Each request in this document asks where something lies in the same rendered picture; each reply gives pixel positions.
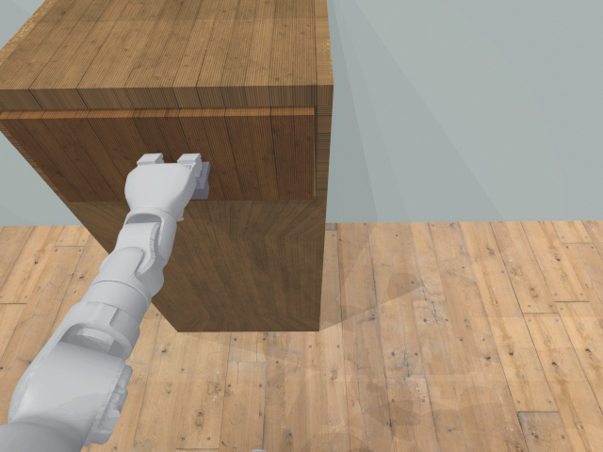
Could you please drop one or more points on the drawer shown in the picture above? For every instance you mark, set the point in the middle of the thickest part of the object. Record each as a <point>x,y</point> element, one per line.
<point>256,153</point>

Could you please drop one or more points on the robot left hand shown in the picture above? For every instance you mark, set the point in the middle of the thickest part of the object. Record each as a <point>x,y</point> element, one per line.
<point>164,186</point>

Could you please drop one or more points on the cabinet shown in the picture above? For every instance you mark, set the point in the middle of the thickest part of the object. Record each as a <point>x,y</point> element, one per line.
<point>234,265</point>

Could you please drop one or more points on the robot left upper arm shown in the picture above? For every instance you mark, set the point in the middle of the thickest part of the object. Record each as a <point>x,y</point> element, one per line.
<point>75,399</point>

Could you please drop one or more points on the robot left forearm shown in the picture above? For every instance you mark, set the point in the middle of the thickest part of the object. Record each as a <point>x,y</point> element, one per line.
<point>107,318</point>

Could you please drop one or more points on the handle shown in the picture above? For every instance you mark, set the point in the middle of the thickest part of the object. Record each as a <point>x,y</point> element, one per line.
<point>202,186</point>

